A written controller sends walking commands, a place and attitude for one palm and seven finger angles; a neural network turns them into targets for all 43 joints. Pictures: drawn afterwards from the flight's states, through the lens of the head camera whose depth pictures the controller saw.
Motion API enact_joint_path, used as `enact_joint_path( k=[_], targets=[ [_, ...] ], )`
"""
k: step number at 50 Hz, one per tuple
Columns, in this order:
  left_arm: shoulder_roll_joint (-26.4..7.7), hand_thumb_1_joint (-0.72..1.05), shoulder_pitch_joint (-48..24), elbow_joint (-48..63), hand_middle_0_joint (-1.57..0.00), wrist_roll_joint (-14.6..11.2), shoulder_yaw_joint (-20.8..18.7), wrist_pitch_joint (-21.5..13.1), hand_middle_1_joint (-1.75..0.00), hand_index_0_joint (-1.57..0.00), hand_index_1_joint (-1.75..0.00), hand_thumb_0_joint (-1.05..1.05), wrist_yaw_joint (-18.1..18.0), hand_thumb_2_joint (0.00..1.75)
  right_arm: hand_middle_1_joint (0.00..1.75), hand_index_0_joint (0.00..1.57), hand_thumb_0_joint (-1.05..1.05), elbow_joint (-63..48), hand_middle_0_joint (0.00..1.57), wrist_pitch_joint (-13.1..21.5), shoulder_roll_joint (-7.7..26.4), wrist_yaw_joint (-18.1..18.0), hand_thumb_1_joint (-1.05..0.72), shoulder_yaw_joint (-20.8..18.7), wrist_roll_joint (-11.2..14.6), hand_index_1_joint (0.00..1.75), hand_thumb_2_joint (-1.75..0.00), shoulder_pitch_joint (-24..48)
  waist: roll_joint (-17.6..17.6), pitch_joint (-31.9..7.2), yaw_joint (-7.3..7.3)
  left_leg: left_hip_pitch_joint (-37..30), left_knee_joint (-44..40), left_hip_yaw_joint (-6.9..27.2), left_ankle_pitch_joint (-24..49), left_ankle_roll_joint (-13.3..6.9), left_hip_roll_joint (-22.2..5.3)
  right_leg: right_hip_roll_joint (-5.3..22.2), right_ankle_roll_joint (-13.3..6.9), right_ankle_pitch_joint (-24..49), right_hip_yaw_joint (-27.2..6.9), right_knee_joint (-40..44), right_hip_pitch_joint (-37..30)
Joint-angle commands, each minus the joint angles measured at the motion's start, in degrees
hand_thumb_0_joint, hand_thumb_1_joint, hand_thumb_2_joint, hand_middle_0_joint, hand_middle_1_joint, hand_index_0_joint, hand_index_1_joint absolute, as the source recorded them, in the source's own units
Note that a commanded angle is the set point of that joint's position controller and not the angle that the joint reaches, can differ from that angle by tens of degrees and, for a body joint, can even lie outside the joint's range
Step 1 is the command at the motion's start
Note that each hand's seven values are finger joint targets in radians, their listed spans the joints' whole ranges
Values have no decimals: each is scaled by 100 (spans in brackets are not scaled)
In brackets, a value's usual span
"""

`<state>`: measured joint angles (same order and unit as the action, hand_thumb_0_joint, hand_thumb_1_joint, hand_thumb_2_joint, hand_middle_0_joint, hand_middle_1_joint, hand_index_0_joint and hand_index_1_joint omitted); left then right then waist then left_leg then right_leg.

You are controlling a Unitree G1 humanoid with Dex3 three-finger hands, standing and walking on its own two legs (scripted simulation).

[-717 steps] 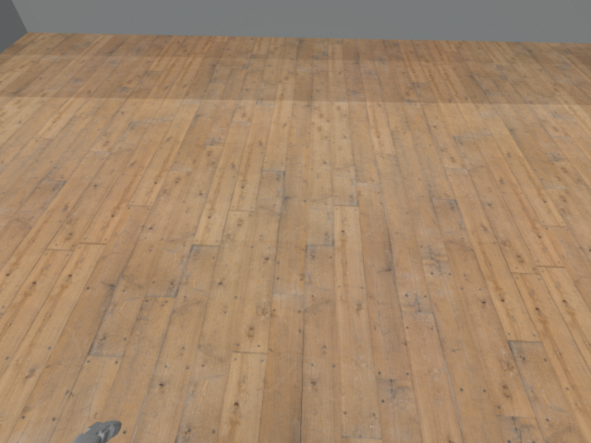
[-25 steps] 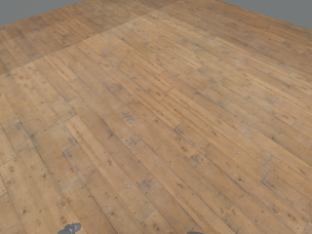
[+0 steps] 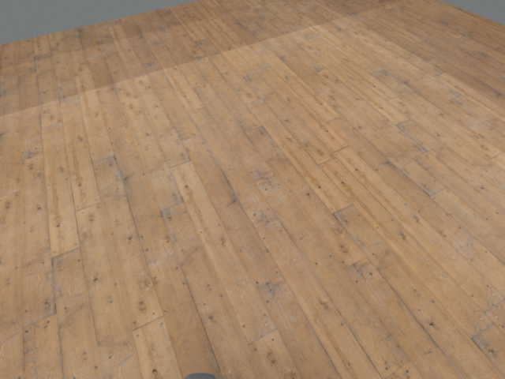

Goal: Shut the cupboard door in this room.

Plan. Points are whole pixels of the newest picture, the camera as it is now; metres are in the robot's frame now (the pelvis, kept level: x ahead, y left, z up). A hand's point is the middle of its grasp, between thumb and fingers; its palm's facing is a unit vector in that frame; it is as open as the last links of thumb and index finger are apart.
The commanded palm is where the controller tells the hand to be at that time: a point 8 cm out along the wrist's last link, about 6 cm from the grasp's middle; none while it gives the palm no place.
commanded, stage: turn or walk to find it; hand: left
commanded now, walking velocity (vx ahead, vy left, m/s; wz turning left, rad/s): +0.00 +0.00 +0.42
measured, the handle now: out of the picture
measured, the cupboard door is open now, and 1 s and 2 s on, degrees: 89 89 89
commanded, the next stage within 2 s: stand and wait in 1.48 s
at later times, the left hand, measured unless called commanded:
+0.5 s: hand out of the picture +0.04 +0.25 -0.16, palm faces +0.21 -0.94 -0.26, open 7.4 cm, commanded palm none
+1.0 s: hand out of the picture -0.08 +0.17 -0.16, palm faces +0.45 -0.85 -0.27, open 7.3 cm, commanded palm none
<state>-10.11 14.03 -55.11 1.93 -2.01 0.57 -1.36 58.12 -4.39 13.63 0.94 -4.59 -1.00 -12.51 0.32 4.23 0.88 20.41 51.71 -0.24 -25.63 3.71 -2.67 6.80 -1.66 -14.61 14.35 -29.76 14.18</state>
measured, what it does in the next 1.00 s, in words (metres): steps on the spot, turning left: left foot, then right foot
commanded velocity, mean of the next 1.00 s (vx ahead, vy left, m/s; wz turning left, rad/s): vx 0.00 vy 0.00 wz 0.42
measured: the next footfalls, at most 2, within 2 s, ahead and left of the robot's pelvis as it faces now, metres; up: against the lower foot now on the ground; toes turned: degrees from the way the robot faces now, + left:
left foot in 0.10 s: +0.00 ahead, +0.14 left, +0.00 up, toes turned +7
right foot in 0.60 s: +0.05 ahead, -0.09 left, +0.00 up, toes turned +11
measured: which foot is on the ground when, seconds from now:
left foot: up 0.00-0.08, down 0.10-0.60, up 0.62-1.00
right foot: down 0.00-0.10, up 0.12-0.58, down 0.60-1.00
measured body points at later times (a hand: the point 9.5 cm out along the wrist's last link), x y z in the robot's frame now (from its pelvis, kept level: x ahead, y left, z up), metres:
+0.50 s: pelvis -0.02 +0.03 +0.00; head +0.01 +0.03 +0.45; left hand +0.03 +0.30 -0.14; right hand +0.08 -0.20 -0.15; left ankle -0.04 +0.14 -0.74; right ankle +0.00 -0.11 -0.69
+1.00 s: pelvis -0.04 -0.02 +0.00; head -0.01 -0.03 +0.45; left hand -0.11 +0.21 -0.14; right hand +0.10 -0.25 -0.16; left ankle -0.15 +0.11 -0.67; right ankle +0.01 -0.09 -0.74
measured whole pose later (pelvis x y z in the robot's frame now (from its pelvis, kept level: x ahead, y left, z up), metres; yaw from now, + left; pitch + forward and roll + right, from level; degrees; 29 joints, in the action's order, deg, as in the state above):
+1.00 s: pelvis -0.04 -0.02 +0.00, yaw +26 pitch -1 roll +2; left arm -9.6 14.2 -55.1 1.7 -1.9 0.5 -1.5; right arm 58.6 -4.7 14.1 0.9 -5.0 -1.2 -13.2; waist 1.1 4.0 0.5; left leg 22.2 56.5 1.1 -23.9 4.2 -2.7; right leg 6.0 -2.5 -14.8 13.9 -28.8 13.1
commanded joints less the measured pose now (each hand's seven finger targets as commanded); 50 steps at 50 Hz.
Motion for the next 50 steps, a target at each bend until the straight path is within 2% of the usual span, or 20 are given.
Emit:
enact_joint_path(
  k=[1, 3, 4, 5, 6, 7, 8, 11, 16, 23, 26, 28, 29, 30, 31, 32, 34, 36, 42, 50],
  targets=[
    [-1350, 90, 213, 197, -20, -12, -368, -54, -30, -20, -30, 0, -49, 90, 30, 20, 0, -505, 20, 243, 201, -55, -90, 42, 75, 30, -90, 153, -1129, -645, 113, -96, -1185, -403, -32, -76, 66, 1517, -631, 1841, -1230, 676, -757],
    [-1287, 90, 100, 152, -20, -72, -364, -18, -30, -20, -30, 0, -29, 90, 30, 20, 0, -419, 20, 316, 280, -57, -90, 39, 71, 30, -90, -199, -762, -812, -127, -995, -2525, -405, 1050, -154, 88, 1295, -228, 1613, -840, 19, -366],
    [-1120, 90, 123, 211, -20, -131, -327, 32, -30, -20, -30, 0, -17, 90, 30, 20, 0, -387, 20, 370, 563, -56, -90, -20, 57, 30, -90, -397, 28, -913, -269, -1735, -3086, 97, 1647, -293, -289, 956, 98, 893, -522, -743, 339],
    [-727, 90, 97, 406, -20, -157, -243, 63, -30, -20, -30, 0, 17, 90, 30, 20, 0, -426, 20, 405, 1118, -84, -90, -152, 4, 30, -90, -489, 1776, -793, -343, -2217, -3420, 1954, 3119, -858, -1731, 179, 554, -1461, -292, -1907, 1833],
    [-730, 90, -336, 517, -20, -104, -173, 133, -30, -20, -30, 0, -1, 90, 30, 20, 0, -371, 20, 334, 1377, -124, -90, -193, -4, 30, -90, -655, 1553, -620, -511, -1615, -3482, 2085, 3702, -1338, -2159, 29, 552, -2166, -774, -2644, 1769],
    [-783, 90, -412, 491, -20, -92, -211, 167, -30, -20, -30, 0, 13, 90, 30, 20, 0, -371, 20, 334, 1238, -151, -90, -143, -26, 30, -90, -455, 1122, -515, -403, -1312, -3503, 1779, 3291, -1431, -1980, 98, 499, -1895, -1039, -2974, 1670],
    [-757, 90, -469, 400, -20, -84, -233, 199, -30, -20, -30, 0, 20, 90, 30, 20, 0, -420, 20, 356, 1073, -201, -90, -106, -33, 30, -90, -185, 1444, -348, -322, -1075, -3541, 1629, 3056, -1300, -1663, 110, 532, -1585, -1177, -3154, 1746],
    [-815, 90, -253, 196, -20, -96, -258, 156, -30, -20, -30, 0, 88, 90, 30, 20, 0, -522, 20, 413, 842, -241, -90, 14, -9, 30, -90, 192, 930, -177, -101, -1259, -3344, 1100, 3793, -1124, -1101, -35, 607, -843, -1232, -3453, 1813],
    [-799, 90, -373, 262, -20, -119, -217, 133, -30, -20, -30, 0, 44, 90, 30, 20, 0, -468, 20, 443, 842, -235, -90, -33, 15, 30, -90, -142, 662, -460, -199, -1712, -3185, 1188, 4421, -1237, -1063, -108, 733, -778, -1302, -3213, 1759],
    [-676, 90, -850, 537, -20, -164, -169, 96, -30, -20, -30, 0, 9, 90, 30, 20, 0, -471, 20, 385, 872, -222, -90, -112, -44, 30, -90, -330, 828, -525, -342, -1585, -2985, 1847, 4458, -1400, -1092, -319, 677, -1219, -1333, -1924, 1259],
    [-670, 90, -567, 499, -20, -197, -169, 57, -30, -20, -30, 0, -2, 90, 30, 20, 0, -525, 20, 354, 902, -205, -90, -132, -52, 30, -90, -130, 946, -662, -187, -1220, -2799, 1926, 4397, -1291, -920, -486, 592, -911, -1241, -944, 518],
    [-763, 90, -174, 403, -20, -191, -195, -13, -30, -20, -30, 0, -13, 90, 30, 20, 0, -559, 20, 343, 830, -188, -90, -143, -7, 30, -90, -25, 668, -750, 33, -586, -2463, 1873, 3643, -1023, -657, -482, 551, 169, -1191, 316, -501],
    [-963, 90, 55, 348, -20, -157, -242, -73, -30, -20, -30, 0, -37, 90, 30, 20, 0, -579, 20, 350, 629, -163, -90, -124, 35, 30, -90, -61, 145, -870, 117, 98, -2109, 1628, 2529, -716, -311, -42, 472, 661, -1543, 939, -1365],
    [-1490, 90, 247, 327, -20, -63, -344, -124, -30, -20, -30, 0, -92, 90, 30, 20, 0, -684, 20, 364, 244, -129, -90, -52, 74, 30, -90, -140, -1454, -990, 191, 1127, -943, 685, 349, -293, 482, 1398, 9, 1139, -2923, 1190, -2054],
    [-1639, 90, 256, 410, -20, -89, -335, -96, -30, -20, -30, 0, -84, 90, 30, 20, 0, -778, 20, 304, 407, -155, -90, -111, 35, 30, -90, 36, -1548, -737, 246, 1185, 209, 500, -935, -212, 608, 2169, -596, 1600, -3415, 1312, -1173],
    [-1448, 90, -39, 489, -20, -108, -332, -84, -30, -20, -30, 0, -94, 90, 30, 20, 0, -690, 20, 219, 516, -133, -90, -168, -1, 30, -90, 3, -1122, -520, 115, 1018, 1005, 698, -657, -235, 428, 1971, -769, 869, -3072, 1459, -494],
    [-1149, 90, -619, 654, -20, -125, -274, -59, -30, -20, -30, 0, -91, 90, 30, 20, 0, -445, 20, 106, 482, -69, -90, -191, -39, 30, -90, -188, -853, -27, -152, 1042, 1745, 628, -9, -197, 257, 1408, -487, -194, -2508, 1634, 111],
    [-901, 90, -737, 689, -20, -134, -202, -115, -30, -20, -30, 0, -59, 90, 30, 20, 0, -295, 20, 89, 378, -23, -90, -161, -52, 30, -90, -483, -807, 19, -280, 1056, 1959, 452, 538, -101, 206, 1028, -296, 174, -1810, 1538, 67],
    [-947, 90, -82, 471, -20, -108, -220, -147, -30, -20, -30, 0, -65, 90, 30, 20, 0, -335, 20, 66, 386, -16, -90, -124, -37, 30, -90, -197, -864, -138, -28, 1143, 1628, 313, 652, 83, 44, 1142, -410, 486, -1594, 1467, -482],
    [-1263, 90, 309, 216, -20, -6, -337, -89, -30, -20, -30, 0, -61, 90, 30, 20, 0, -521, 20, 170, 224, -31, -90, 15, 38, 30, -90, 372, -1066, -390, 214, 453, -353, -181, -187, 8, -17, 1490, -701, 1493, -1401, 1051, -814]
  ],
)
